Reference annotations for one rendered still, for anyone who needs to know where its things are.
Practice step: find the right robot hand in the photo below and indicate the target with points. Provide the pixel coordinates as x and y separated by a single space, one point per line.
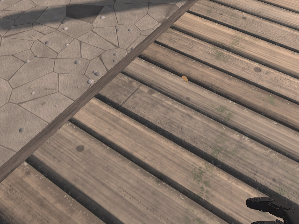
276 207

